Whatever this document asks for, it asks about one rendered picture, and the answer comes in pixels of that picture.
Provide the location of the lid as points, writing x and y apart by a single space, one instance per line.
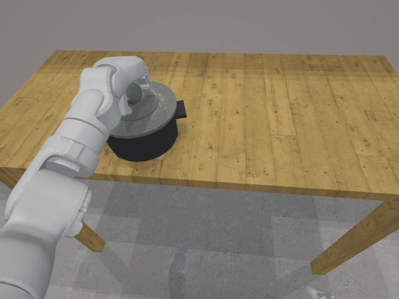
149 115

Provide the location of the left robot upper arm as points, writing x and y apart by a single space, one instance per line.
52 207

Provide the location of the pot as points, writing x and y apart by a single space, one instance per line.
150 146

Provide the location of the table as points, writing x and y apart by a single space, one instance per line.
316 125

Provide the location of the right robot hand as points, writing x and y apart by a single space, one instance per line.
317 293

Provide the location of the left robot hand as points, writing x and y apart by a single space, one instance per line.
135 70

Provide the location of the knob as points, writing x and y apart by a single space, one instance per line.
134 93

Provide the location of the left robot forearm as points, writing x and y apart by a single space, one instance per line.
74 148

